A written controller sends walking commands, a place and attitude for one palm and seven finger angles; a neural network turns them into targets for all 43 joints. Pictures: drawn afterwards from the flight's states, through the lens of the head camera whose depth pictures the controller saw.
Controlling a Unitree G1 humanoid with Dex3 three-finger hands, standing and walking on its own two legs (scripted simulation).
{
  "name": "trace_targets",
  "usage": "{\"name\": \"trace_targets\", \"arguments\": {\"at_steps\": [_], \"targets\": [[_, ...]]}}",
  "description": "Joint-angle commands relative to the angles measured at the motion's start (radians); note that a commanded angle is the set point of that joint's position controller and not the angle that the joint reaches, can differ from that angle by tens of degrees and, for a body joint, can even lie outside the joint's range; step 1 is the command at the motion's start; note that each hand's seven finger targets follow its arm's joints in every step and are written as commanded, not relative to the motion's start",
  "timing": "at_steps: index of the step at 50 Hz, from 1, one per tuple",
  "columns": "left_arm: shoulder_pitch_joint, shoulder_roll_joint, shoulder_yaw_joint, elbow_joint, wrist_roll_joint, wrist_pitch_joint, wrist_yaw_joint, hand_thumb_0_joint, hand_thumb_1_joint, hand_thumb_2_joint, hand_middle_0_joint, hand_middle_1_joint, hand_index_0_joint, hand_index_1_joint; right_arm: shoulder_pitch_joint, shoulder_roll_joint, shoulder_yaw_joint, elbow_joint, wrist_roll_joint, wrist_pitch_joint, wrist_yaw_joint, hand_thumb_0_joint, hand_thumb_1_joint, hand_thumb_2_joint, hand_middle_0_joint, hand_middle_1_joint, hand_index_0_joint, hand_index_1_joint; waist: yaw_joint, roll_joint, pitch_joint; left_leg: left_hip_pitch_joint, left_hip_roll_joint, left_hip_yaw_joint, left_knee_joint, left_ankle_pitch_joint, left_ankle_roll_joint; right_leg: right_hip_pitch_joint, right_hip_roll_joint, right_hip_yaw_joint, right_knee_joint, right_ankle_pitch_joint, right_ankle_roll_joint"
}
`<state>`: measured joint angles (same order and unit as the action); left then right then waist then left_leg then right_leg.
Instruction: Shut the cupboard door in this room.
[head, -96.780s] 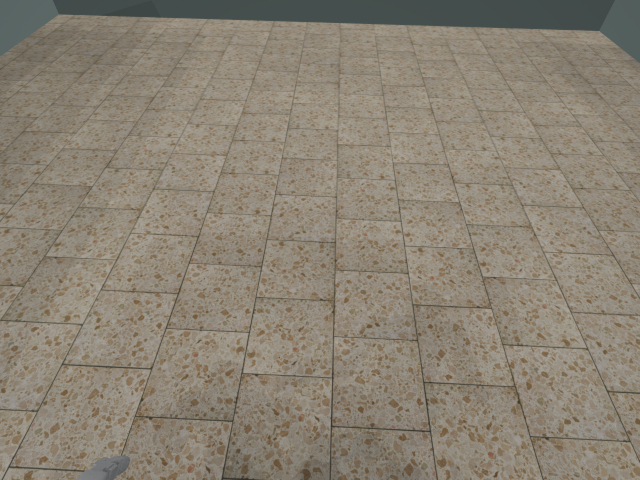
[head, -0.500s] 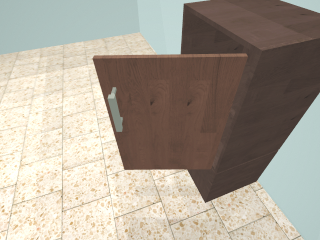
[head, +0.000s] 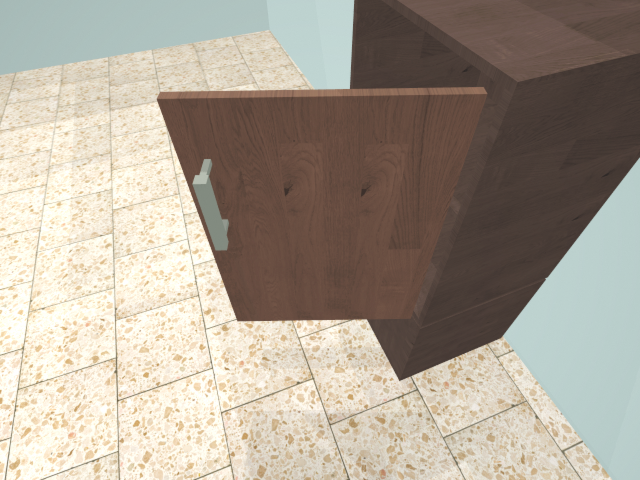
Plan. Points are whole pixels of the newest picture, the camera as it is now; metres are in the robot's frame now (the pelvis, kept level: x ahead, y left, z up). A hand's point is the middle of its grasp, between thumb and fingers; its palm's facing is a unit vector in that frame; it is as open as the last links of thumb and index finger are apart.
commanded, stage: come to a stop and stand still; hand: left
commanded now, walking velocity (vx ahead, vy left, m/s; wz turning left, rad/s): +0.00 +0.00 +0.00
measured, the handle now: (214, 206) +0.49 +0.20 +0.05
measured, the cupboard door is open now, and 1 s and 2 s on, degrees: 69 69 69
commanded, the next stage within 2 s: look again from close up in 0.70 s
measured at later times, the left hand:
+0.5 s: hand out of the picture +0.06 +0.16 -0.17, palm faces +0.00 -0.97 -0.22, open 7.4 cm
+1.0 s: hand out of the picture +0.06 +0.15 -0.17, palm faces +0.02 -0.98 -0.21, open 7.4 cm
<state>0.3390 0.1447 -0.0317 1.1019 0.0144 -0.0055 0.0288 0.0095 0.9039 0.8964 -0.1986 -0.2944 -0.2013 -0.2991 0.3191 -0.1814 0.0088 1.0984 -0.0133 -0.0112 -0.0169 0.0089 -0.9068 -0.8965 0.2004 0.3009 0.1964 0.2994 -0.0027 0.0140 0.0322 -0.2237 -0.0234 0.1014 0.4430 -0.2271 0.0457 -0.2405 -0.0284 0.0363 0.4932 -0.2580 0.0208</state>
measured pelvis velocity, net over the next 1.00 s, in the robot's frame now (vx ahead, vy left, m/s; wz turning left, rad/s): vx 0.05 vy -0.03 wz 0.01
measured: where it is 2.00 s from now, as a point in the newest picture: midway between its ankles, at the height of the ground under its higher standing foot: outside the picture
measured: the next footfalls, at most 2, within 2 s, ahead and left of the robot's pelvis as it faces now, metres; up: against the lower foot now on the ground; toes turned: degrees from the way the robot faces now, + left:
none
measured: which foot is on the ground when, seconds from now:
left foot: down 0.00-1.00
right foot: down 0.00-1.00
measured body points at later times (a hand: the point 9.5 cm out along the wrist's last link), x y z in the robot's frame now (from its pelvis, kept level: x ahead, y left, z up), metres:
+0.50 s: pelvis +0.04 -0.02 +0.00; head +0.06 -0.02 +0.45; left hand +0.06 +0.22 -0.15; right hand +0.07 -0.25 -0.16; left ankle +0.01 +0.09 -0.74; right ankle +0.00 -0.13 -0.74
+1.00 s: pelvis +0.05 -0.03 +0.00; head +0.07 -0.03 +0.45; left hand +0.06 +0.20 -0.15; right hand +0.07 -0.25 -0.16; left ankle +0.01 +0.09 -0.74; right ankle +0.00 -0.13 -0.74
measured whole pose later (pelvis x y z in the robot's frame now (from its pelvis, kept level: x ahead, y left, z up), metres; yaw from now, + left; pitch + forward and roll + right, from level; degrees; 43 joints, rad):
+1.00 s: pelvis +0.05 -0.03 +0.00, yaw +1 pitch +0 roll +1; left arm 0.25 0.18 -0.01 1.10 0.01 -0.02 0.04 0.01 0.90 0.90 -0.20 -0.29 -0.20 -0.30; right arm 0.23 -0.16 0.01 1.14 -0.02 -0.02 -0.04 0.01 -0.91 -0.90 0.20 0.30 0.20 0.30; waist 0.00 -0.01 0.04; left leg -0.13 0.01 0.07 0.40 -0.27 0.00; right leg -0.13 0.01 0.01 0.43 -0.30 -0.02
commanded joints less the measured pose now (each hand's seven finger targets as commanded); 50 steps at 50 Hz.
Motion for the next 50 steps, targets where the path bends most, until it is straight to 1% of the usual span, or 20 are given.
{"name": "trace_targets", "arguments": {"at_steps": [1,7,9,11,14,15,16,19,21,28,30,31,35,36,38,40,41,44,46,50], "targets": [[0.025,0.126,0.026,-0.029,-0.001,-0.024,0.009,0.0,0.9,0.9,-0.2,-0.3,-0.2,-0.3,0.027,-0.083,-0.017,-0.03,0.009,-0.032,-0.007,0.0,-0.9,-0.9,0.2,0.3,0.2,0.3,0.003,-0.034,0.006,0.032,0.122,-0.133,-0.09,0.061,0.002,-0.017,-0.065,0.075,-0.087,0.087,-0.059],[0.014,0.122,0.025,-0.019,-0.001,-0.025,0.012,0.0,0.9,0.9,-0.2,-0.3,-0.2,-0.3,0.009,-0.075,-0.017,-0.017,0.007,-0.03,-0.01,0.0,-0.9,-0.9,0.2,0.3,0.2,0.3,0.004,-0.032,0.033,0.043,0.121,-0.124,-0.078,0.109,-0.005,-0.018,-0.069,0.076,-0.089,0.146,-0.058],[0.01,0.125,0.028,-0.022,-0.002,-0.026,0.012,0.0,0.9,0.9,-0.2,-0.3,-0.2,-0.3,0.002,-0.075,-0.018,-0.015,0.006,-0.031,-0.012,0.0,-0.9,-0.9,0.2,0.3,0.2,0.3,0.005,-0.027,0.007,0.064,0.123,-0.121,-0.072,0.139,-0.006,-0.003,-0.07,0.076,-0.083,0.183,-0.058],[0.003,0.126,0.029,-0.022,0.0,-0.026,0.012,0.0,0.9,0.9,-0.2,-0.3,-0.2,-0.3,-0.004,-0.07,-0.019,-0.01,0.006,-0.03,-0.014,0.0,-0.9,-0.9,0.2,0.3,0.2,0.3,0.005,-0.032,0.015,0.065,0.125,-0.117,-0.068,0.155,-0.007,0.005,-0.071,0.073,-0.084,0.214,-0.059],[-0.007,0.14,0.032,-0.026,-0.002,-0.029,0.011,0.0,0.9,0.9,-0.2,-0.3,-0.2,-0.3,-0.017,-0.083,-0.021,-0.014,0.005,-0.03,-0.014,0.0,-0.9,-0.9,0.2,0.3,0.2,0.3,0.004,-0.04,-0.007,0.086,0.125,-0.114,-0.057,0.19,-0.011,0.022,-0.075,0.073,-0.079,0.273,-0.06],[-0.013,0.142,0.033,-0.027,-0.002,-0.029,0.011,0.0,0.9,0.9,-0.2,-0.3,-0.2,-0.3,-0.021,-0.087,-0.022,-0.015,0.005,-0.03,-0.015,0.0,-0.9,-0.9,0.2,0.3,0.2,0.3,0.003,-0.039,-0.006,0.09,0.126,-0.114,-0.06,0.193,-0.012,0.023,-0.076,0.07,-0.079,0.275,-0.06],[-0.016,0.14,0.034,-0.032,0.0,-0.028,0.012,0.0,0.9,0.9,-0.2,-0.3,-0.2,-0.3,-0.024,-0.079,-0.023,-0.014,0.005,-0.028,-0.016,0.0,-0.9,-0.9,0.2,0.3,0.2,0.3,0.004,-0.055,0.012,0.084,0.128,-0.114,-0.06,0.193,-0.012,0.02,-0.072,0.068,-0.082,0.281,-0.059],[-0.025,0.15,0.037,-0.038,-0.002,-0.028,0.011,0.0,0.9,0.9,-0.2,-0.3,-0.2,-0.3,-0.034,-0.095,-0.022,-0.015,0.003,-0.029,-0.016,0.0,-0.9,-0.9,0.2,0.3,0.2,0.3,0.005,-0.022,-0.018,0.104,0.13,-0.113,-0.061,0.226,-0.013,0.038,-0.074,0.067,-0.078,0.297,-0.059],[-0.033,0.149,0.037,-0.04,-0.002,-0.026,0.012,0.0,0.9,0.9,-0.2,-0.3,-0.2,-0.3,-0.037,-0.087,-0.022,-0.012,0.004,-0.028,-0.017,0.0,-0.9,-0.9,0.2,0.3,0.2,0.3,0.006,-0.02,-0.005,0.101,0.131,-0.112,-0.065,0.234,-0.013,0.04,-0.072,0.063,-0.079,0.299,-0.06],[-0.041,0.162,0.041,-0.042,-0.003,-0.027,0.012,0.0,0.9,0.9,-0.2,-0.3,-0.2,-0.3,-0.046,-0.101,-0.023,-0.008,0.003,-0.029,-0.02,0.0,-0.9,-0.9,0.2,0.3,0.2,0.3,0.006,-0.02,-0.044,0.133,0.134,-0.11,-0.056,0.295,-0.017,0.072,-0.075,0.059,-0.075,0.367,-0.061],[-0.046,0.162,0.041,-0.041,-0.004,-0.027,0.011,0.0,0.9,0.9,-0.2,-0.3,-0.2,-0.3,-0.049,-0.105,-0.022,-0.007,0.003,-0.028,-0.021,0.0,-0.9,-0.9,0.2,0.3,0.2,0.3,0.006,-0.025,-0.039,0.132,0.135,-0.111,-0.062,0.278,-0.019,0.072,-0.076,0.059,-0.08,0.357,-0.062],[-0.049,0.157,0.042,-0.042,-0.002,-0.026,0.012,0.0,0.9,0.9,-0.2,-0.3,-0.2,-0.3,-0.046,-0.095,-0.023,-0.006,0.003,-0.027,-0.022,0.0,-0.9,-0.9,0.2,0.3,0.2,0.3,0.006,-0.029,-0.016,0.123,0.134,-0.112,-0.067,0.281,-0.017,0.068,-0.07,0.057,-0.081,0.353,-0.061],[-0.043,0.158,0.042,-0.039,-0.004,-0.026,0.011,0.0,0.9,0.9,-0.2,-0.3,-0.2,-0.3,-0.048,-0.1,-0.021,0.0,0.002,-0.026,-0.021,0.0,-0.9,-0.9,0.2,0.3,0.2,0.3,0.008,-0.028,-0.026,0.133,0.134,-0.11,-0.069,0.272,-0.02,0.074,-0.076,0.054,-0.089,0.351,-0.06],[-0.042,0.153,0.041,-0.04,-0.003,-0.024,0.012,0.0,0.9,0.9,-0.2,-0.3,-0.2,-0.3,-0.047,-0.089,-0.021,0.003,0.003,-0.025,-0.022,0.0,-0.9,-0.9,0.2,0.3,0.2,0.3,0.008,-0.024,-0.006,0.124,0.133,-0.11,-0.072,0.266,-0.019,0.07,-0.073,0.055,-0.092,0.345,-0.061],[-0.041,0.156,0.042,-0.037,-0.003,-0.025,0.012,0.0,0.9,0.9,-0.2,-0.3,-0.2,-0.3,-0.049,-0.092,-0.019,0.004,0.003,-0.024,-0.021,0.0,-0.9,-0.9,0.2,0.3,0.2,0.3,0.01,-0.035,-0.003,0.119,0.131,-0.112,-0.074,0.243,-0.021,0.071,-0.077,0.056,-0.1,0.338,-0.06],[-0.042,0.152,0.042,-0.036,-0.004,-0.025,0.011,0.0,0.9,0.9,-0.2,-0.3,-0.2,-0.3,-0.046,-0.093,-0.02,0.007,0.002,-0.024,-0.021,0.0,-0.9,-0.9,0.2,0.3,0.2,0.3,0.008,-0.027,-0.017,0.129,0.132,-0.113,-0.079,0.247,-0.021,0.074,-0.074,0.056,-0.1,0.329,-0.061],[-0.039,0.153,0.043,-0.038,-0.003,-0.026,0.011,0.0,0.9,0.9,-0.2,-0.3,-0.2,-0.3,-0.045,-0.087,-0.021,0.009,0.002,-0.025,-0.021,0.0,-0.9,-0.9,0.2,0.3,0.2,0.3,0.01,-0.03,-0.008,0.128,0.131,-0.111,-0.077,0.252,-0.02,0.075,-0.074,0.054,-0.103,0.337,-0.06],[-0.034,0.157,0.042,-0.035,-0.004,-0.028,0.012,0.0,0.9,0.9,-0.2,-0.3,-0.2,-0.3,-0.044,-0.091,-0.02,0.012,0.003,-0.025,-0.022,0.0,-0.9,-0.9,0.2,0.3,0.2,0.3,0.009,-0.025,-0.03,0.138,0.132,-0.109,-0.071,0.263,-0.023,0.09,-0.079,0.055,-0.102,0.368,-0.061],[-0.032,0.149,0.042,-0.034,-0.003,-0.027,0.012,0.0,0.9,0.9,-0.2,-0.3,-0.2,-0.3,-0.042,-0.083,-0.021,0.013,0.004,-0.024,-0.023,0.0,-0.9,-0.9,0.2,0.3,0.2,0.3,0.009,-0.041,-0.004,0.128,0.131,-0.11,-0.078,0.246,-0.022,0.078,-0.076,0.053,-0.108,0.352,-0.061],[-0.029,0.147,0.042,-0.03,-0.004,-0.026,0.012,0.0,0.9,0.9,-0.2,-0.3,-0.2,-0.3,-0.038,-0.086,-0.019,0.016,0.003,-0.025,-0.023,0.0,-0.9,-0.9,0.2,0.3,0.2,0.3,0.008,-0.016,-0.016,0.138,0.133,-0.112,-0.08,0.254,-0.024,0.081,-0.075,0.057,-0.109,0.343,-0.062]]}}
